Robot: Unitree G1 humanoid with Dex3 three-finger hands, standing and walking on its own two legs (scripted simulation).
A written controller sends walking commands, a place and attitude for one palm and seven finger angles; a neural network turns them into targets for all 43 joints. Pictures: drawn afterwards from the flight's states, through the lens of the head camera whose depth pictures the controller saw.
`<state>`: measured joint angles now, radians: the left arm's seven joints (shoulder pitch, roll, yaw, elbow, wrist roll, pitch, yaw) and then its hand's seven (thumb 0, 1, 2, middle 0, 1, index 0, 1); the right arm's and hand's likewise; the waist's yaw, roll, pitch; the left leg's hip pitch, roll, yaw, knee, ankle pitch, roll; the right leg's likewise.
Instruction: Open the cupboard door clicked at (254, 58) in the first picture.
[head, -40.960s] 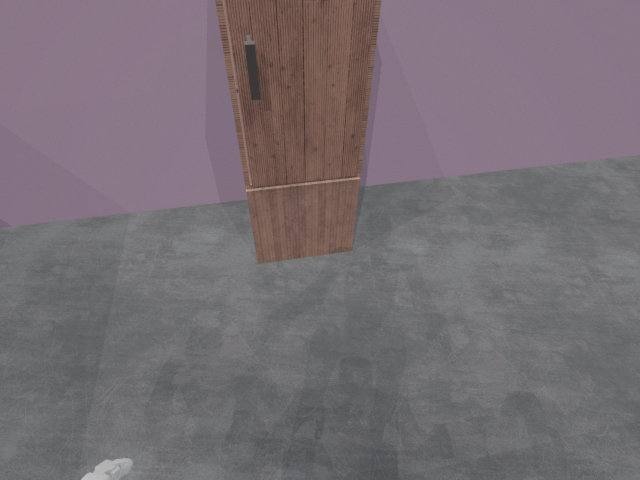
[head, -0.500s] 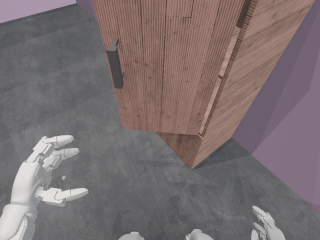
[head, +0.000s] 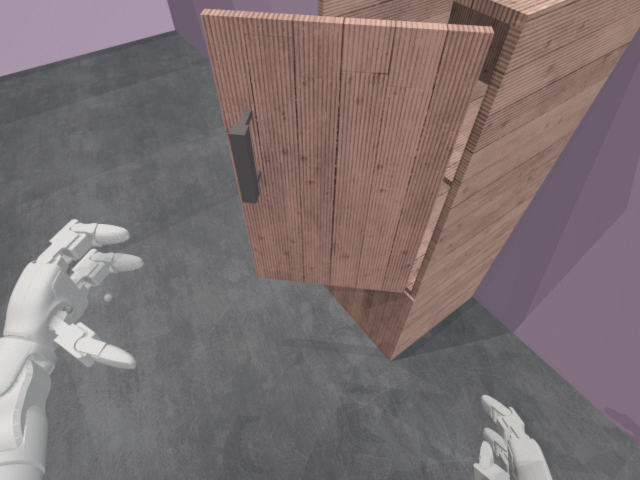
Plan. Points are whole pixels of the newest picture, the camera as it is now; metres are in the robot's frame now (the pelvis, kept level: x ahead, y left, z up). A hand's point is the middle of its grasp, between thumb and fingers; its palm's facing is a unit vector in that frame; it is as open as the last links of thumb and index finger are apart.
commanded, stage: raise the hand with hooked fingers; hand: left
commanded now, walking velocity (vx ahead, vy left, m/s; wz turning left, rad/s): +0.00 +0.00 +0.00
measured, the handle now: (248, 157) +0.55 +0.16 +0.08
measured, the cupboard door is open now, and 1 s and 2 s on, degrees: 47 47 47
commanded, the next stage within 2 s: move the hooked fingers beside the handle in 0.58 s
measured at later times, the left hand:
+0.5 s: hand (121, 285) +0.29 +0.26 +0.10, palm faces +0.02 -1.00 -0.05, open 14.0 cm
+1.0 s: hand (143, 258) +0.33 +0.24 +0.11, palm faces -0.03 -1.00 -0.03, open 14.0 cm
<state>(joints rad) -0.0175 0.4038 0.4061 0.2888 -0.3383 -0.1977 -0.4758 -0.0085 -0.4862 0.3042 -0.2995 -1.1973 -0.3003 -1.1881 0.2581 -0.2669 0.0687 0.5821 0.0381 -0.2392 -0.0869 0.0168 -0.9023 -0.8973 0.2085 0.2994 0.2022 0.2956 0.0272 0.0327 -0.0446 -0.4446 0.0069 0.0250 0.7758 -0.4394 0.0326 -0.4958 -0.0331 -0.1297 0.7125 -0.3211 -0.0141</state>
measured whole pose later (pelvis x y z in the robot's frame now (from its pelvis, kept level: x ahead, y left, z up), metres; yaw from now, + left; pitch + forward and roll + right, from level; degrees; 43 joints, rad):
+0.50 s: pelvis +0.00 -0.01 +0.01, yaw -1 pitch +5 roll -1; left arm -0.08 0.41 0.45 0.40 -0.34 -0.21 -0.50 -0.01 -0.50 0.30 -0.30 -1.20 -0.30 -1.20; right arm 0.28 -0.29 0.04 0.58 0.04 -0.21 -0.09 0.02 -0.90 -0.90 0.21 0.30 0.20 0.30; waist 0.00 0.02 -0.04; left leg -0.41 0.02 0.04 0.72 -0.41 0.02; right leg -0.47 -0.02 -0.12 0.67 -0.30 -0.03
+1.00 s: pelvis -0.01 -0.01 +0.00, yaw -1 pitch +6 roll -1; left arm -0.29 0.44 0.41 0.59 -0.30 -0.22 -0.51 -0.01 -0.50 0.30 -0.30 -1.20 -0.30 -1.20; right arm 0.27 -0.29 0.06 0.61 0.04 -0.20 -0.10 0.02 -0.90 -0.90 0.21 0.30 0.20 0.30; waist -0.01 0.02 -0.03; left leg -0.44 0.01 0.03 0.73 -0.40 0.02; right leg -0.51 -0.03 -0.12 0.69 -0.29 -0.03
